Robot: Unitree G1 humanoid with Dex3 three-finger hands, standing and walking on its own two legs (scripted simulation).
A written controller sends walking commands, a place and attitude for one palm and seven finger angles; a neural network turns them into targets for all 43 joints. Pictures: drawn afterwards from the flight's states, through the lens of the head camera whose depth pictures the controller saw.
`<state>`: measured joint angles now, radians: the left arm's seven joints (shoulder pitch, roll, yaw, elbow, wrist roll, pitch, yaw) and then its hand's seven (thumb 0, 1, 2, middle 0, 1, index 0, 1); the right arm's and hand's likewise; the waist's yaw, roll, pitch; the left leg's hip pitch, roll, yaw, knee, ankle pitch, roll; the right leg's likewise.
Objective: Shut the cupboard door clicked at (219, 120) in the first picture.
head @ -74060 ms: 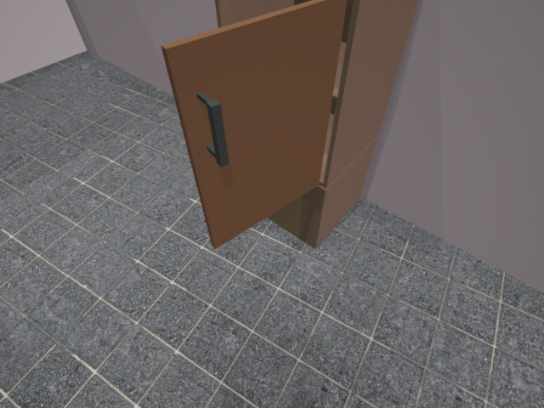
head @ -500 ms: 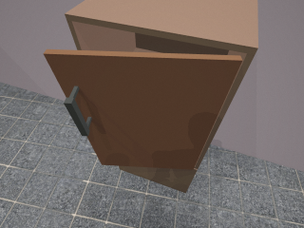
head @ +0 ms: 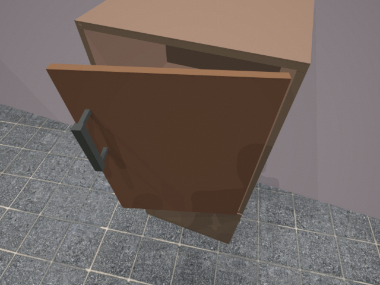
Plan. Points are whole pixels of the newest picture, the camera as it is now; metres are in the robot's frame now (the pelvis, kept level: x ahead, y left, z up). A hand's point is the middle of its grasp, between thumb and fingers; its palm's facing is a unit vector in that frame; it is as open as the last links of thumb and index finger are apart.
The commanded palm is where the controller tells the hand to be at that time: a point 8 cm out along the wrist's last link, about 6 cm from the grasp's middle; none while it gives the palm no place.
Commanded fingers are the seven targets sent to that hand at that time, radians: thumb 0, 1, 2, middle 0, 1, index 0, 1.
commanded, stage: look again from close up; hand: left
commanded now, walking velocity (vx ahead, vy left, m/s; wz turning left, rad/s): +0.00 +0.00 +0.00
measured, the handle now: (93, 142) +0.38 +0.24 +0.08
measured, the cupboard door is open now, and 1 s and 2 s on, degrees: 17 17 17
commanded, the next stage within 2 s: shuffle to correct the standing spot in 0.38 s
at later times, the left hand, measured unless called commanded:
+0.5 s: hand out of the picture -0.02 +0.16 -0.18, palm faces +0.03 -0.98 -0.19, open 7.4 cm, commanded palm none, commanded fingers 0.00 0.90 0.90 -0.20 -0.30 -0.20 -0.30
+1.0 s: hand out of the picture -0.02 +0.22 -0.18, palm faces +0.04 -0.98 -0.19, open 7.4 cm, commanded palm none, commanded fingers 0.00 0.90 0.90 -0.20 -0.30 -0.20 -0.30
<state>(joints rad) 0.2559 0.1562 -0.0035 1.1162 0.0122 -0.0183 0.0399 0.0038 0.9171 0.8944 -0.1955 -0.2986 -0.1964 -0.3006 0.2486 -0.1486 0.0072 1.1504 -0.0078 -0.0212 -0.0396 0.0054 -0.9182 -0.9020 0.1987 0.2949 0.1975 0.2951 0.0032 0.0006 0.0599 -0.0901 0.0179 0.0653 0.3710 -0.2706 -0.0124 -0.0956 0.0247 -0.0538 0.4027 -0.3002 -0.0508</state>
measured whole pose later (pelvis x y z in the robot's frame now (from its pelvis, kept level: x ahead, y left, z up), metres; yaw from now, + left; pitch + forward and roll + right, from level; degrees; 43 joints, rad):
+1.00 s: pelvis -0.04 +0.03 +0.00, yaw +0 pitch -1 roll +1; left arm 0.22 0.18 0.03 1.06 0.03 0.02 0.03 0.00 0.91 0.89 -0.19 -0.30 -0.20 -0.30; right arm 0.26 -0.13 -0.02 1.09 -0.02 -0.01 -0.02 0.00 -0.92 -0.90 0.20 0.29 0.20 0.30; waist 0.01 -0.05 0.05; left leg -0.19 -0.01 0.07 0.44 -0.24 0.03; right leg -0.21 -0.03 -0.04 0.50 -0.30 -0.02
